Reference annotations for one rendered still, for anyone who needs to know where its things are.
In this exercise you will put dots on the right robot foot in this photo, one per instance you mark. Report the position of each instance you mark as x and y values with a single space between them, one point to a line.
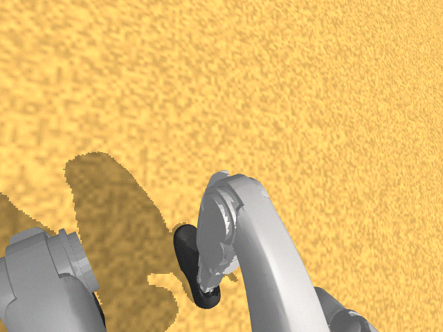
185 247

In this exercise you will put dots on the right robot hand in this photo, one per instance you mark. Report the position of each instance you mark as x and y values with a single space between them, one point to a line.
329 304

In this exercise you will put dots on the right robot arm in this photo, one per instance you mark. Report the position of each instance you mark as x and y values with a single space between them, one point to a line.
348 320

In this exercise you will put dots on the left robot foot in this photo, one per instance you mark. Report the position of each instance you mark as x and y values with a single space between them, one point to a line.
99 308

